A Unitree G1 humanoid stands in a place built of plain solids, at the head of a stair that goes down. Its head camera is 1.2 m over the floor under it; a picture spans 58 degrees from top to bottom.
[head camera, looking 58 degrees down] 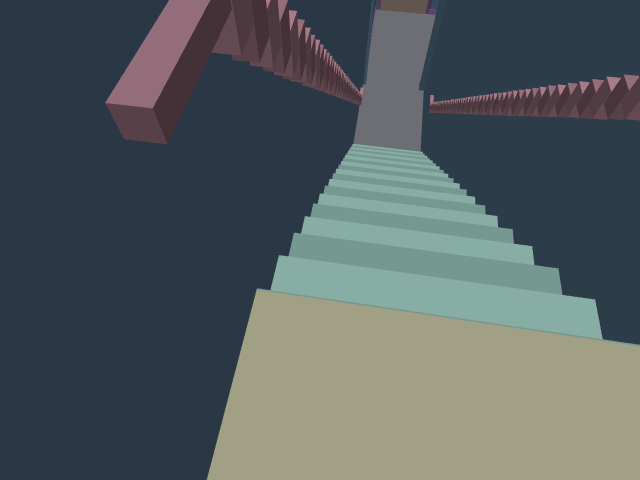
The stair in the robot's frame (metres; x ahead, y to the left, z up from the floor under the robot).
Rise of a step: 0.21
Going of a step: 0.24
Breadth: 1.24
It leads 9 degrees to the right of straight ahead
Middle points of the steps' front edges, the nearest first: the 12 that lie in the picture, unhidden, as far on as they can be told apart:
0.49 -0.37 0.00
0.72 -0.41 -0.21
0.96 -0.45 -0.42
1.20 -0.49 -0.63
1.44 -0.52 -0.84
1.68 -0.56 -1.05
1.92 -0.60 -1.26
2.16 -0.64 -1.47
2.39 -0.68 -1.68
2.63 -0.72 -1.89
2.87 -0.75 -2.10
3.11 -0.79 -2.31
